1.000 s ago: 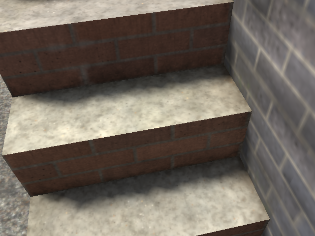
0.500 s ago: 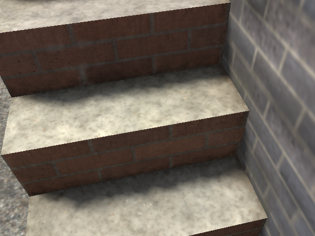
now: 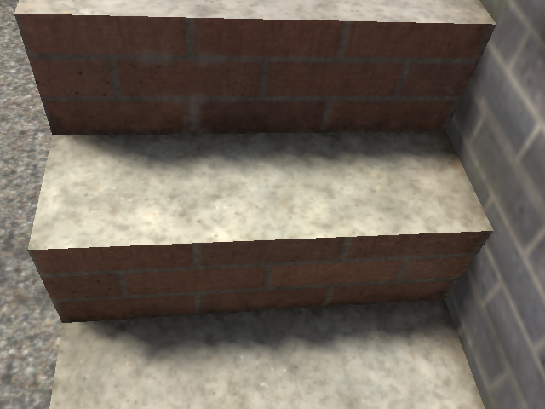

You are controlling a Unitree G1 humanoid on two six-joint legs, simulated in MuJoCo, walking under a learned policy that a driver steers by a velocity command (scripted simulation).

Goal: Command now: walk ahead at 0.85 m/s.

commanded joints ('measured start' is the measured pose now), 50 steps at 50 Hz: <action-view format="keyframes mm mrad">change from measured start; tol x128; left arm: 1 -80 63 9 -76 32 -10 -9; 50 120 254 114 -220 116 5 55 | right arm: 1 421 -36 -5 118 12 19 -28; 50 -144 -100 -47 -475 -129 147 58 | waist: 1 -171 259 14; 50 10 -36 4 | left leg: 1 589 93 -119 -558 501 -91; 16 269 149 -206 -212 2085 -161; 21 -778 -17 -519 1461 -624 -183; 32 392 10 -151 -411 330 74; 50 -1085 -149 -463 1668 -274 -212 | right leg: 1 -393 21 40 686 75 -112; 6 -1186 240 46 1923 -176 -24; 18 575 79 10 -61 223 -183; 50 729 -253 374 -14 520 -115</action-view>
